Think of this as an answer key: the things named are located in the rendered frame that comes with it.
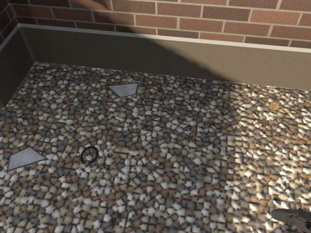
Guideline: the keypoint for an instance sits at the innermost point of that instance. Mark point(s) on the right robot hand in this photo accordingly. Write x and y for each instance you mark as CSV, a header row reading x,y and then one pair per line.
x,y
300,218

